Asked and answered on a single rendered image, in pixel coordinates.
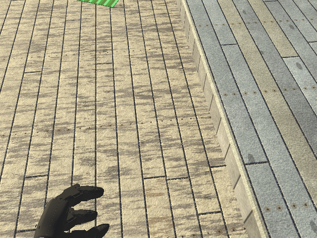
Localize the robot left hand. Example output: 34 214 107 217
34 183 110 238

